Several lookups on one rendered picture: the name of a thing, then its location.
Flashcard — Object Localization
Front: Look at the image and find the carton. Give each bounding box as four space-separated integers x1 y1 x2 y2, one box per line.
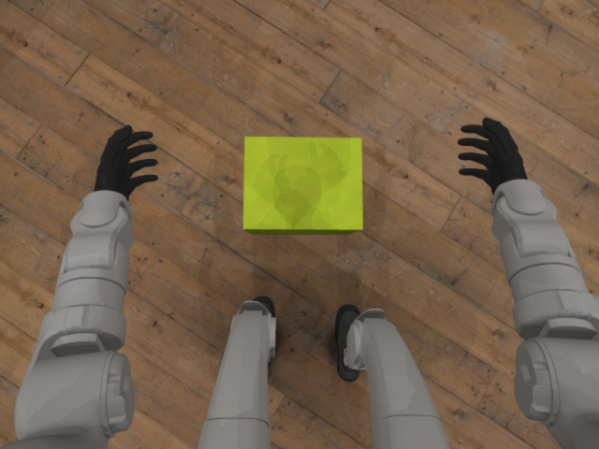
243 137 363 235

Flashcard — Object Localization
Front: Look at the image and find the robot left shin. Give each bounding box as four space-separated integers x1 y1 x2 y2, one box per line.
230 301 269 329

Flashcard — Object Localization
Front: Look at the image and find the robot right upper arm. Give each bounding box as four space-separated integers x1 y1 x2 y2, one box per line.
514 337 599 449

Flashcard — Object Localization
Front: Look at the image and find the right robot hand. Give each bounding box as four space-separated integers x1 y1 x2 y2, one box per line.
458 117 528 195

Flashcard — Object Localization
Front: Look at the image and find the robot right forearm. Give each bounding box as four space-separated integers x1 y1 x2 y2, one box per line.
491 179 599 340

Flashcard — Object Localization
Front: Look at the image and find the robot left forearm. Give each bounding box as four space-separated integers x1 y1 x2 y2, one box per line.
14 190 134 440

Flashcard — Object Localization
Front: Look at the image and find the robot left upper arm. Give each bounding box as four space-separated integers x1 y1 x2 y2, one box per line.
0 350 135 449

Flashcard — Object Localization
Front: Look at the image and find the robot right foot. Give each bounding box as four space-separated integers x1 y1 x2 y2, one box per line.
335 305 360 382

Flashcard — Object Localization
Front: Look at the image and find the left robot hand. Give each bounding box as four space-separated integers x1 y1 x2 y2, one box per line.
94 125 158 201

